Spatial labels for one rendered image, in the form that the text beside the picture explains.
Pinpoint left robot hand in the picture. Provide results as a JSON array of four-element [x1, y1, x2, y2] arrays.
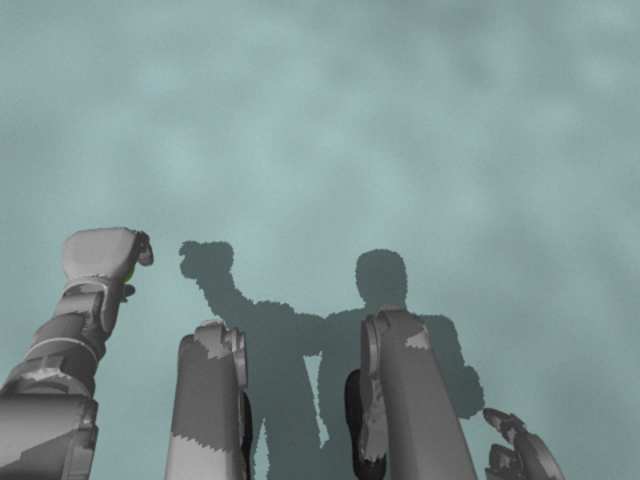
[[61, 227, 154, 303]]

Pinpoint left robot arm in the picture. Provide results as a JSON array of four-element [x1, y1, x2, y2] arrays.
[[0, 276, 121, 480]]

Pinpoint right robot foot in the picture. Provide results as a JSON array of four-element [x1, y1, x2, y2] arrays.
[[345, 369, 386, 480]]

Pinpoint ball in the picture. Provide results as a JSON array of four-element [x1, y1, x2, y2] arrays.
[[124, 266, 135, 283]]

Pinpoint right robot hand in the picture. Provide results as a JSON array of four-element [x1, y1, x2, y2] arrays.
[[483, 408, 565, 480]]

